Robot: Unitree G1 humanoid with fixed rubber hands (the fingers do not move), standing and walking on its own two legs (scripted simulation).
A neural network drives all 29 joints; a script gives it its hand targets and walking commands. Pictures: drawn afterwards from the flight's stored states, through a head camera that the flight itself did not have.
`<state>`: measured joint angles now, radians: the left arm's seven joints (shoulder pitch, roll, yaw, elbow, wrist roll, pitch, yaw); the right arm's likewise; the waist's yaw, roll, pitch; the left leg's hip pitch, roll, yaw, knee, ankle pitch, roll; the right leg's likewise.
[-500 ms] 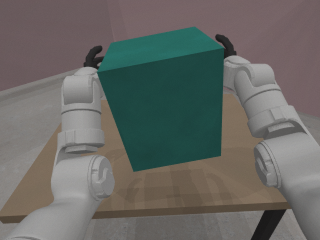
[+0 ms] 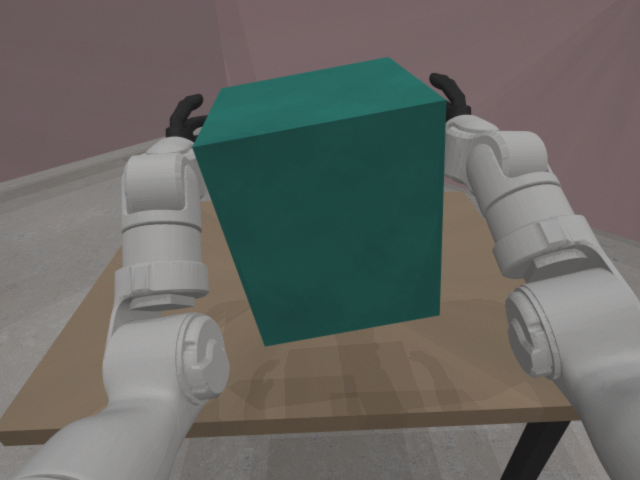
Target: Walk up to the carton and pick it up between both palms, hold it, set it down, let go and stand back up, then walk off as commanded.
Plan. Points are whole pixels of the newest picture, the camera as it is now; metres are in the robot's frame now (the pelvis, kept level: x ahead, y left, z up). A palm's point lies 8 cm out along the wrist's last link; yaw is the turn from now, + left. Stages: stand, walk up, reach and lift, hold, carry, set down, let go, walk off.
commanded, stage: hold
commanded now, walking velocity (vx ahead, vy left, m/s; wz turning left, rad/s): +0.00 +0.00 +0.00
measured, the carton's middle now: (327, 199) +0.36 -0.01 +0.25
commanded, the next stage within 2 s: none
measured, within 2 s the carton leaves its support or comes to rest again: neither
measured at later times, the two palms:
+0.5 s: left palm (186, 152) +0.37 +0.15 +0.32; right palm (451, 136) +0.37 -0.15 +0.32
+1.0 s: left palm (184, 152) +0.37 +0.15 +0.32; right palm (452, 135) +0.37 -0.15 +0.32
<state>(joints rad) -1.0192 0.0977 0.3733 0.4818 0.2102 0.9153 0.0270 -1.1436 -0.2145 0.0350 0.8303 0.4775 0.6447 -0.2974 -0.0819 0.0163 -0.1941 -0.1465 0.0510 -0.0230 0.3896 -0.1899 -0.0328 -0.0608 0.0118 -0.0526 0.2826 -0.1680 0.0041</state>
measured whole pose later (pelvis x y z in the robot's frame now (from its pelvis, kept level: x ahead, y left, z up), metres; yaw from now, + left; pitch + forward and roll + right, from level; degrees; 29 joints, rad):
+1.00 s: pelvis +0.00 +0.00 +0.00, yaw +0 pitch -3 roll -1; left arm -1.03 0.10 0.38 0.50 0.21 0.91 0.04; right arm -1.15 -0.22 0.04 0.85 0.48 0.65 -0.30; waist -0.08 0.02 -0.21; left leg -0.15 0.05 -0.02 0.39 -0.19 -0.03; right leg -0.07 0.01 -0.05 0.28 -0.17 0.00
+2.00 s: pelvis +0.00 +0.00 +0.00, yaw +0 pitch -3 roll -2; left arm -1.02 0.09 0.37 0.50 0.21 0.90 0.04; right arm -1.15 -0.22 0.05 0.85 0.50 0.65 -0.30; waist -0.08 0.02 -0.21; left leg -0.15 0.05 -0.02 0.40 -0.20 -0.03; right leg -0.06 0.02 -0.05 0.28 -0.17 0.00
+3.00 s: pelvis +0.00 +0.00 +0.00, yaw +0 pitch -3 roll -2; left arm -1.04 0.10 0.37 0.52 0.21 0.89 0.04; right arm -1.15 -0.23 0.06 0.86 0.50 0.66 -0.30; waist -0.07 0.02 -0.21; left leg -0.16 0.05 -0.02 0.40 -0.20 -0.03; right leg -0.07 0.02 -0.04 0.28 -0.17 0.01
